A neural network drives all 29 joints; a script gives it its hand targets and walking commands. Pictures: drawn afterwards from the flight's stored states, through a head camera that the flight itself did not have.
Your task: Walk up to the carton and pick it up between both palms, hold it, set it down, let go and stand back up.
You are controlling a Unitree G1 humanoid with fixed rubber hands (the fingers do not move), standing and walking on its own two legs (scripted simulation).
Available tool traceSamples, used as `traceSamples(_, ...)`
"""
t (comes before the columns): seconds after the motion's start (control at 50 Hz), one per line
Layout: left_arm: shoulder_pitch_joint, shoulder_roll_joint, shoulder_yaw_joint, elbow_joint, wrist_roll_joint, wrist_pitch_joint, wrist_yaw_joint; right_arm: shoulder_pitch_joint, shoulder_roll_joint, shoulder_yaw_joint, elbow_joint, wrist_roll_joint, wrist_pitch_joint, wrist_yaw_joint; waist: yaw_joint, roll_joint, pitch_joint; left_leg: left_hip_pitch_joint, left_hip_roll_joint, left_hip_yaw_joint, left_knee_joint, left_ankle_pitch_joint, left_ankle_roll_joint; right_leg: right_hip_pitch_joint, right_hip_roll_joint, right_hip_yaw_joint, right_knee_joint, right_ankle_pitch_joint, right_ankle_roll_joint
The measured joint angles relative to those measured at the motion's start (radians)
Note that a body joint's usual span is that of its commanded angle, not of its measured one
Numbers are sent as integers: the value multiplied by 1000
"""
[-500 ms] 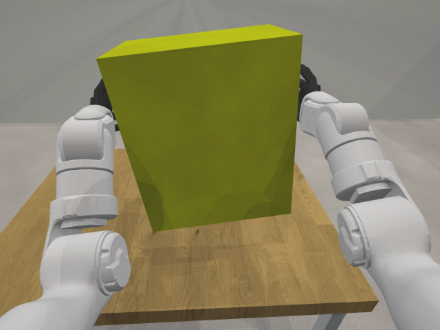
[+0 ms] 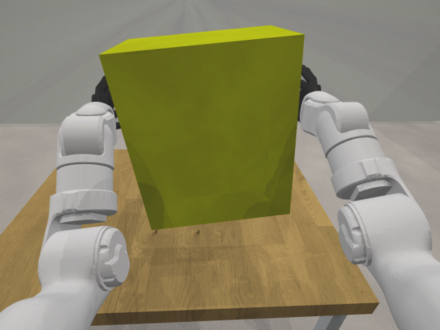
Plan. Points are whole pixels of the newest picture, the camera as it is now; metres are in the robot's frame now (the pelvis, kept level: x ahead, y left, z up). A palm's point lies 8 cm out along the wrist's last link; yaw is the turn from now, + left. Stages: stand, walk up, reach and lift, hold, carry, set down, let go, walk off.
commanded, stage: hold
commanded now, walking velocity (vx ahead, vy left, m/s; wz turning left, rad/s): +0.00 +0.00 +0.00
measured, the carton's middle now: (210, 128) +0.38 +0.01 +0.28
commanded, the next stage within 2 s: none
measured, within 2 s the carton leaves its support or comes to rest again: neither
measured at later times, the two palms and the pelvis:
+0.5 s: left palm (105, 116) +0.37 +0.18 +0.30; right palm (309, 106) +0.37 -0.16 +0.33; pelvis +0.00 +0.00 +0.00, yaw +0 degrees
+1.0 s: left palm (106, 116) +0.37 +0.18 +0.30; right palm (310, 106) +0.37 -0.16 +0.32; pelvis +0.00 +0.00 +0.00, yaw +0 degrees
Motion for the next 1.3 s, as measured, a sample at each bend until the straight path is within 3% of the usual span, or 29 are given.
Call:
traceSamples(0.86, 24, -9, 1, -27, 8, 11, -7, 13, -3, 12, -18, 17, 18, -8, -7, 1, 1, 12, 0, 0, 4, -9, 1, 15, 3, 9, -3, -4, 0)
traceSamples(1.3, -13, 1, 10, 24, 6, 3, -6, -11, 1, -3, 16, 3, 17, -5, 0, 2, -5, 0, -3, -5, 5, -3, 1, 2, 2, 8, 4, -4, 1)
